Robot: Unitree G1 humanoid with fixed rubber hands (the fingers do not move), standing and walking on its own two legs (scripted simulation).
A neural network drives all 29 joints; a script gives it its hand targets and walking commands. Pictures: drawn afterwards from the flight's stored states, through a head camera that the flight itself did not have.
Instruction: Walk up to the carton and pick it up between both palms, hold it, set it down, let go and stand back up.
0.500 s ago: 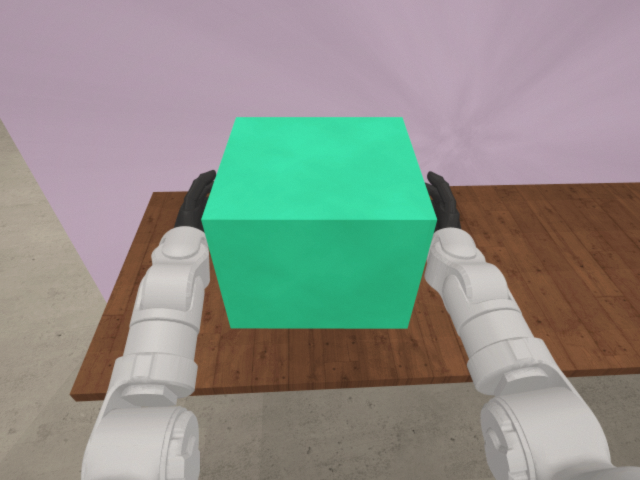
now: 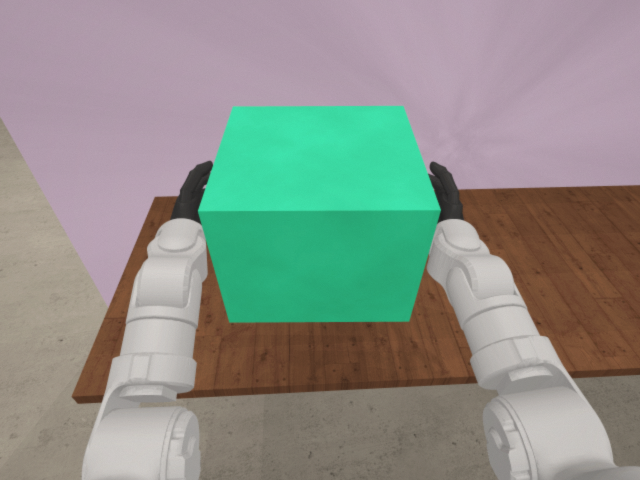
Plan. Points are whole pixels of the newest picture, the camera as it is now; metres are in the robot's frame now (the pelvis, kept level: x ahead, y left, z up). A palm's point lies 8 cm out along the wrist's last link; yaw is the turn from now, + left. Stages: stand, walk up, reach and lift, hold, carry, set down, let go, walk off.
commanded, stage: hold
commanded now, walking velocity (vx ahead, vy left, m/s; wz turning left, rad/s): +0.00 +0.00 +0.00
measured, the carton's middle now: (318, 211) +0.40 +0.00 +0.16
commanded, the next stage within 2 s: none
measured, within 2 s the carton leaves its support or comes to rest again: neither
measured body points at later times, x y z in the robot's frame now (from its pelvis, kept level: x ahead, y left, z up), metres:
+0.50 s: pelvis +0.00 +0.00 +0.00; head -0.05 +0.02 +0.45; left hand +0.39 +0.16 +0.17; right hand +0.38 -0.16 +0.16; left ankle +0.03 +0.15 -0.74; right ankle +0.01 -0.13 -0.74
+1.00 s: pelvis +0.00 +0.00 +0.00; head -0.05 +0.02 +0.45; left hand +0.39 +0.16 +0.17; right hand +0.38 -0.16 +0.17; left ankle +0.03 +0.15 -0.74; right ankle +0.01 -0.13 -0.74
